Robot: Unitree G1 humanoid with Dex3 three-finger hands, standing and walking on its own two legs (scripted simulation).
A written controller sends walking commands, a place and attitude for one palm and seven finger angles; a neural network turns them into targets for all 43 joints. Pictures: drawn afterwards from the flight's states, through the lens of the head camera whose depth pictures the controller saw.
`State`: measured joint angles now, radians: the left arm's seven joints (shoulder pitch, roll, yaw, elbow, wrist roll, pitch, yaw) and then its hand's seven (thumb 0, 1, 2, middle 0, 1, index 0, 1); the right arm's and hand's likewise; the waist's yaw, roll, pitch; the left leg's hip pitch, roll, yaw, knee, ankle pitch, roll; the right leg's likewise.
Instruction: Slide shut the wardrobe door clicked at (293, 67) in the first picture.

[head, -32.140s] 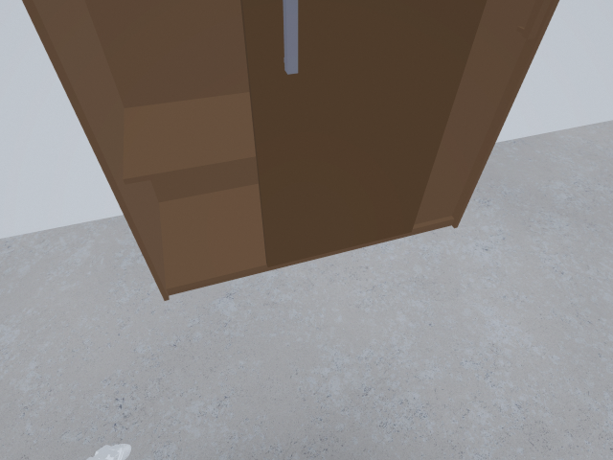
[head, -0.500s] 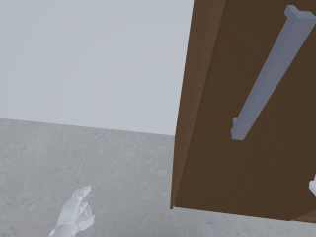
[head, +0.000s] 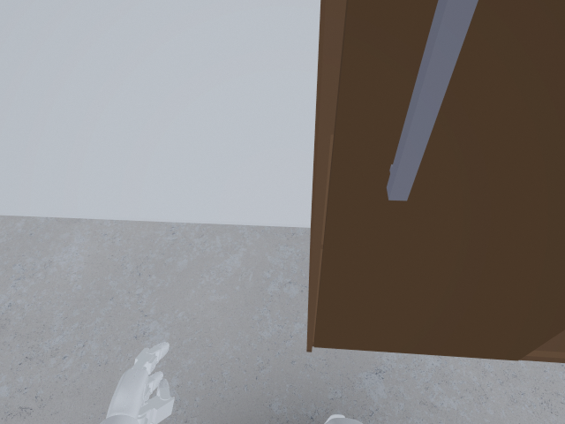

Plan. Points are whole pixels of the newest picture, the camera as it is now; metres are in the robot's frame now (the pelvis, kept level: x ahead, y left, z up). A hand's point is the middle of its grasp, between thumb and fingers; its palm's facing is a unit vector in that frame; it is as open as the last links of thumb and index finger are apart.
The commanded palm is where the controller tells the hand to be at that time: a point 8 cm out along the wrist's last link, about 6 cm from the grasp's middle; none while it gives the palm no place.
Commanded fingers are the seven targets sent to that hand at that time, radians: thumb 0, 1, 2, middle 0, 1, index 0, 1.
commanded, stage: step back with the hand held close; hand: right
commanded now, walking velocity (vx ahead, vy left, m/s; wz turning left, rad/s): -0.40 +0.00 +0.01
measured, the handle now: (419, 100) +0.44 -0.16 +0.25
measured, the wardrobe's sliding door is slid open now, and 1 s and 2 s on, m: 0.00 0.00 0.00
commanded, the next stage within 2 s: stop stepping back and stand still in 0.62 s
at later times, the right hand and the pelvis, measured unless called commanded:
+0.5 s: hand out of the picture +0.15 -0.27 +0.18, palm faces +0.39 +0.82 -0.42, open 7.4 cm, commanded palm +0.09 -0.31 +0.19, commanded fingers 0.00 -0.90 -0.90 0.20 0.30 0.20 0.30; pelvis -0.05 -0.01 +0.00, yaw +1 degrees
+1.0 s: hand out of the picture +0.08 -0.32 +0.17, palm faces +0.41 +0.87 -0.28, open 7.4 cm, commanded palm +0.02 -0.35 +0.19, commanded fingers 0.00 -0.90 -0.90 0.20 0.30 0.20 0.30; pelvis -0.15 -0.06 +0.00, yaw +5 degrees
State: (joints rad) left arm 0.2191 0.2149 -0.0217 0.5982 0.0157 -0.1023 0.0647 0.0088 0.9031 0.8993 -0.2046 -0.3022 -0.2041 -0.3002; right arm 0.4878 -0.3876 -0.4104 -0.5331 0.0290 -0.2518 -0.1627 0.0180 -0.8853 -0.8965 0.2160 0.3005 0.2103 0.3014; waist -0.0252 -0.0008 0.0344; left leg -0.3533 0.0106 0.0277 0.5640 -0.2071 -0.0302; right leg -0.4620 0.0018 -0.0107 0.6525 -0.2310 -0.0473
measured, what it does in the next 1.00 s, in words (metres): walks backwards: left foot, then left foot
